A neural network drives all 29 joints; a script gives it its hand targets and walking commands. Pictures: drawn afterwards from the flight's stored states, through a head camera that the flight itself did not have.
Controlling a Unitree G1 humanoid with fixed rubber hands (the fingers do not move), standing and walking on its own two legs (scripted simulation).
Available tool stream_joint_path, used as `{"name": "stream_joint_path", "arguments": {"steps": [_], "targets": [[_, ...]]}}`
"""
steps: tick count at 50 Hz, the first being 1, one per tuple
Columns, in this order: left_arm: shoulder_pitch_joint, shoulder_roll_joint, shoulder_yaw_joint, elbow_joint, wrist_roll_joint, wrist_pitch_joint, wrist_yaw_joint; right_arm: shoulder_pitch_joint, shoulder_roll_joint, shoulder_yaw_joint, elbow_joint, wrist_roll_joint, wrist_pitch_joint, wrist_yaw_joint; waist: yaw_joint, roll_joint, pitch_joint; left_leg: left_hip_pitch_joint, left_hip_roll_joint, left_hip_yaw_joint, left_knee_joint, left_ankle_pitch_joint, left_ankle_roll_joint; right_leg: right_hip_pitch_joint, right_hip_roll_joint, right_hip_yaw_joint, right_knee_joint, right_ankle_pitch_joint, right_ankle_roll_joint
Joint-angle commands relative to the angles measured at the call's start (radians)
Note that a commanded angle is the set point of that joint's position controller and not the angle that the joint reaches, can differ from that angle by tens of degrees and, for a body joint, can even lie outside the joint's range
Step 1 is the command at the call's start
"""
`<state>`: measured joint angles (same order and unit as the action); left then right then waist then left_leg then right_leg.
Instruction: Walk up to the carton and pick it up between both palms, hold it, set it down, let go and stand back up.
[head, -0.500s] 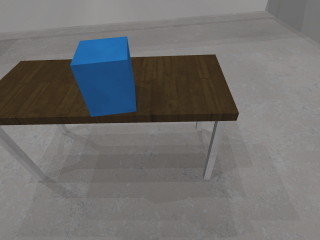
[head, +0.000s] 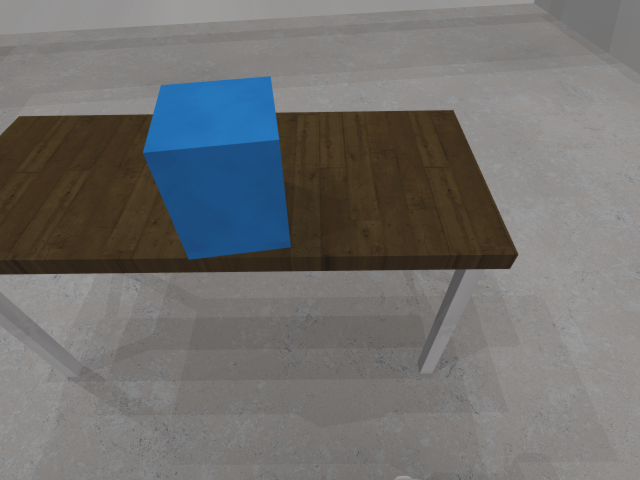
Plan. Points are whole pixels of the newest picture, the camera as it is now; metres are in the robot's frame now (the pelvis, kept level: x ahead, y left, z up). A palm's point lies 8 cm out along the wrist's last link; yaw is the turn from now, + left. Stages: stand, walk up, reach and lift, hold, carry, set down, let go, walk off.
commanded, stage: walk up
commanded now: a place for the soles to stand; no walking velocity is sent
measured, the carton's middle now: (228, 169) +0.66 +0.16 +0.02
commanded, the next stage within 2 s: none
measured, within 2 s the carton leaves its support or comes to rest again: neither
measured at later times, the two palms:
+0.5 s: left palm out of the picture +0.17 +0.43 -0.06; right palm out of the picture +0.14 -0.25 -0.08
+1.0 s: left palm out of the picture +0.19 +0.50 -0.07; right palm (458, 451) +0.19 -0.17 -0.10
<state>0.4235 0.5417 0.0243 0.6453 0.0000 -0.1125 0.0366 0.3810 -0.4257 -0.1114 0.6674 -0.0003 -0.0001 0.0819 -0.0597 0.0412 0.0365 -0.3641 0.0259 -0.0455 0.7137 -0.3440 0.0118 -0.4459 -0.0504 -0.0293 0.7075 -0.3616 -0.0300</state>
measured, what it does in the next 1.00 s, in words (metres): steps to the left: right foot, then left foot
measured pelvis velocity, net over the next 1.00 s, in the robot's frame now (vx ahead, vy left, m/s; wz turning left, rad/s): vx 0.13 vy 0.15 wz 0.01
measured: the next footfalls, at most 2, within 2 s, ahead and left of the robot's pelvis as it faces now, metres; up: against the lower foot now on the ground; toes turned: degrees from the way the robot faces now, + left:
right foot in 0.02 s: +0.12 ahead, -0.16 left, +0.00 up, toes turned -3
left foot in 0.28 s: +0.20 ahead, +0.24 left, +0.00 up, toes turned +2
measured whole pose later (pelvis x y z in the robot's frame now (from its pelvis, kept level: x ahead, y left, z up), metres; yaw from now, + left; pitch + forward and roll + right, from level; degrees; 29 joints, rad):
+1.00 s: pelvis +0.13 +0.15 -0.01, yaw +1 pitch +0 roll -3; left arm 0.41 0.51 0.02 0.65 0.00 -0.04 0.07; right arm 0.34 -0.43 -0.11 0.66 0.00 0.03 0.06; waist -0.05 0.08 0.08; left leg -0.44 0.02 0.03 0.83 -0.39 0.04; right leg -0.52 -0.05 0.02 1.01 -0.43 -0.05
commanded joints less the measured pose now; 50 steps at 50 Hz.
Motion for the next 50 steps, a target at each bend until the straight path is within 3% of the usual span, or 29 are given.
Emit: {"name": "stream_joint_path", "arguments": {"steps": [1, 2, 3, 4, 7, 10, 13, 14, 15, 16, 18, 20, 23, 27, 30, 32, 33, 34, 35, 38, 41, 42, 43, 44, 45, 46, 48, 49, 50], "targets": [[0.31, 0.28, 0.147, 0.079, 0.032, -0.022, 0.049, -0.062, -0.12, -0.001, -0.16, -0.044, 0.006, -0.01, 0.161, -0.169, -0.089, -0.427, -0.036, -0.013, 0.36, -0.101, 0.085, 0.526, -0.214, 0.397, -0.262, -0.118, -0.104], [0.234, 0.343, 0.153, 0.044, 0.036, -0.022, 0.051, -0.071, -0.135, -0.004, -0.166, -0.053, 0.021, -0.014, 0.112, -0.161, -0.003, -0.505, 0.006, -0.057, 0.462, -0.239, 0.041, 0.391, -0.427, 0.747, -0.415, -0.301, -0.195], [0.162, 0.34, 0.147, 0.026, 0.02, -0.022, 0.051, -0.099, -0.228, -0.034, -0.145, -0.058, 0.029, -0.021, 0.088, -0.023, 0.114, -0.486, 0.077, -0.095, 0.478, -0.239, 0.03, 0.235, -0.464, 0.715, -0.458, -0.407, -0.258], [0.079, 0.314, 0.134, 0.005, 0.013, -0.022, 0.05, -0.084, -0.255, -0.046, -0.119, -0.05, 0.024, -0.015, 0.05, 0.003, 0.169, -0.439, 0.092, -0.11, 0.46, -0.182, 0.02, 0.135, -0.425, 0.646, -0.443, -0.43, -0.262], [0.035, 0.301, 0.124, 0.003, 0.027, -0.021, 0.036, -0.017, -0.224, -0.057, -0.07, -0.03, 0.02, 0.01, 0.013, -0.179, 0.219, -0.201, 0.088, -0.011, 0.302, -0.106, 0.011, -0.105, -0.244, 0.313, -0.375, -0.24, -0.196], [0.066, 0.305, 0.141, 0.0, 0.026, -0.017, 0.031, -0.021, -0.199, -0.064, -0.08, -0.042, 0.021, 0.02, 0.042, -0.232, 0.048, -0.15, 0.079, 0.005, 0.19, -0.037, 0.012, 0.077, -0.257, 0.265, -0.265, 0.027, -0.19], [-0.001, 0.254, 0.109, -0.022, 0.016, 0.004, 0.037, 0.094, -0.224, -0.086, -0.023, -0.056, 0.0, 0.002, -0.044, -0.054, -0.039, 0.162, -0.012, 0.091, -0.053, 0.002, 0.021, -0.051, -0.182, 0.106, 0.004, 0.08, -0.118], [0.047, 0.172, 0.078, -0.01, 0.02, 0.015, 0.041, 0.172, -0.245, -0.095, 0.001, -0.072, 0.001, -0.011, -0.077, 0.049, -0.072, 0.29, -0.009, 0.024, -0.135, -0.078, 0.035, -0.105, -0.124, 0.048, 0.245, 0.092, -0.089], [0.061, 0.063, 0.035, -0.023, 0.008, 0.017, 0.044, 0.22, -0.332, -0.114, -0.008, -0.083, -0.003, -0.026, -0.099, 0.33, -0.042, 0.261, 0.131, -0.257, -0.288, -0.192, 0.054, -0.258, -0.008, -0.028, 0.439, -0.129, -0.025], [0.035, 0.113, 0.048, -0.035, -0.02, 0.031, 0.055, 0.114, -0.38, -0.117, -0.062, -0.058, -0.006, -0.026, -0.076, 0.371, -0.009, 0.214, 0.271, -0.615, -0.485, -0.314, 0.113, -0.374, 0.084, -0.012, 0.522, -0.27, -0.01], [0.029, 0.222, 0.062, 0.015, -0.007, 0.033, 0.058, 0.024, -0.343, -0.104, -0.076, -0.045, 0.011, -0.026, -0.024, 0.162, 0.076, 0.104, 0.243, -0.518, -0.425, -0.339, 0.161, -0.306, -0.006, 0.054, 0.493, -0.186, -0.01], [0.079, 0.182, 0.069, 0.033, -0.008, 0.028, 0.045, -0.01, -0.266, -0.08, -0.081, -0.046, 0.007, -0.035, -0.002, 0.157, 0.071, 0.113, 0.164, -0.291, -0.299, -0.018, 0.133, -0.253, -0.033, 0.025, 0.376, -0.086, 0.002], [0.113, 0.162, 0.065, 0.04, -0.004, 0.018, 0.046, 0.05, -0.225, -0.065, -0.096, -0.052, 0.01, -0.029, -0.019, 0.145, -0.073, 0.222, 0.138, -0.149, -0.201, 0.328, 0.192, -0.172, 0.008, -0.072, 0.222, -0.103, 0.006], [0.112, 0.134, 0.06, 0.045, -0.012, 0.015, 0.064, -0.036, -0.228, -0.044, -0.142, -0.065, 0.021, -0.022, -0.013, 0.234, -0.03, 0.052, 0.127, -0.119, -0.207, 0.195, 0.231, -0.027, 0.021, -0.107, 0.104, 0.028, -0.006], [0.199, 0.125, 0.076, 0.09, -0.009, 0.004, 0.068, -0.096, -0.207, -0.027, -0.161, -0.061, 0.041, -0.018, 0.055, 0.096, -0.053, -0.035, 0.092, -0.049, -0.044, 0.239, 0.203, 0.191, 0.076, -0.134, -0.111, 0.181, -0.007], [0.264, 0.198, 0.108, 0.087, 0.024, -0.002, 0.074, -0.062, -0.158, -0.019, -0.15, -0.049, 0.039, -0.017, 0.111, 0.066, -0.106, -0.21, 0.051, -0.03, 0.141, 0.103, 0.131, 0.372, -0.035, 0.088, -0.133, 0.103, -0.051], [0.266, 0.289, 0.127, 0.071, 0.046, -0.002, 0.078, -0.071, -0.126, -0.007, -0.166, -0.052, 0.041, -0.023, 0.119, -0.15, -0.05, -0.403, -0.009, 0.048, 0.356, -0.137, 0.072, 0.383, -0.274, 0.446, -0.217, 0.058, -0.152], [0.19, 0.321, 0.122, 0.048, 0.04, -0.004, 0.08, -0.095, -0.139, -0.016, -0.17, -0.057, 0.053, -0.035, 0.095, -0.111, 0.047, -0.422, 0.051, -0.038, 0.42, -0.304, 0.049, 0.237, -0.459, 0.675, -0.362, -0.058, -0.254], [0.139, 0.34, 0.127, 0.024, 0.029, -0.004, 0.079, -0.114, -0.208, -0.039, -0.16, -0.061, 0.058, -0.035, 0.085, -0.106, 0.131, -0.39, 0.088, -0.065, 0.464, -0.299, 0.048, 0.093, -0.47, 0.64, -0.406, -0.187, -0.295], [0.026, 0.279, 0.11, -0.006, 0.028, 0.0, 0.063, -0.034, -0.229, -0.057, -0.091, -0.045, 0.043, -0.015, 0.023, -0.153, 0.18, -0.208, 0.092, -0.033, 0.338, -0.151, 0.019, -0.08, -0.287, 0.363, -0.338, -0.172, -0.219], [0.035, 0.272, 0.108, 0.0, 0.034, 0.008, 0.043, -0.003, -0.213, -0.062, -0.06, -0.034, 0.035, -0.007, 0.033, -0.204, 0.04, -0.072, 0.036, 0.024, 0.243, -0.116, -0.002, -0.041, -0.235, 0.295, -0.236, -0.019, -0.201], [-0.045, 0.259, 0.105, -0.035, 0.033, 0.019, 0.037, 0.042, -0.197, -0.062, -0.04, -0.03, 0.027, -0.013, -0.008, -0.257, 0.028, 0.051, 0.028, 0.062, 0.115, -0.074, 0.006, -0.106, -0.191, 0.21, -0.186, -0.098, -0.174], [-0.072, 0.225, 0.089, -0.045, 0.034, 0.025, 0.03, 0.087, -0.203, -0.066, -0.019, -0.033, 0.011, -0.024, -0.035, -0.194, 0.0, 0.158, -0.016, 0.108, -0.027, -0.007, 0.01, -0.15, -0.13, 0.132, -0.086, -0.083, -0.144], [-0.016, 0.149, 0.061, -0.035, 0.038, 0.037, 0.029, 0.165, -0.22, -0.075, 0.026, -0.05, -0.001, -0.041, -0.063, -0.018, -0.039, 0.262, -0.037, 0.069, -0.14, -0.046, -0.001, -0.197, -0.057, 0.052, 0.167, -0.079, -0.108], [-0.013, 0.033, 0.029, -0.037, 0.02, 0.045, 0.033, 0.189, -0.273, -0.083, 0.02, -0.073, -0.015, -0.056, -0.082, 0.211, -0.027, 0.238, 0.114, -0.234, -0.308, -0.246, 0.025, -0.3, 0.036, 0.04, 0.417, -0.174, -0.052], [-0.006, 0.053, 0.029, -0.043, -0.004, 0.054, 0.042, 0.054, -0.359, -0.088, -0.037, -0.059, -0.023, -0.06, -0.028, 0.244, 0.015, 0.138, 0.29, -0.575, -0.437, -0.278, 0.069, -0.379, 0.093, 0.1, 0.444, -0.204, -0.008], [-0.019, 0.175, 0.052, 0.015, -0.002, 0.056, 0.045, -0.028, -0.291, -0.076, -0.051, -0.04, -0.019, -0.063, -0.001, 0.027, 0.044, 0.094, 0.281, -0.479, -0.376, -0.141, 0.044, -0.269, 0.021, 0.179, 0.415, -0.142, -0.012], [-0.006, 0.161, 0.059, 0.018, 0.003, 0.053, 0.032, -0.02, -0.289, -0.069, -0.046, -0.041, -0.028, -0.076, 0.01, -0.007, -0.007, 0.199, 0.25, -0.42, -0.336, -0.047, 0.02, -0.268, 0.019, 0.159, 0.393, -0.098, -0.005], [0.013, 0.128, 0.049, 0.036, -0.003, 0.056, 0.027, -0.028, -0.254, -0.057, -0.034, -0.034, -0.037, -0.083, 0.032, 0.073, 0.014, 0.203, 0.2, -0.286, -0.29, 0.176, -0.008, -0.261, 0.009, 0.158, 0.369, -0.036, 0.008]]}}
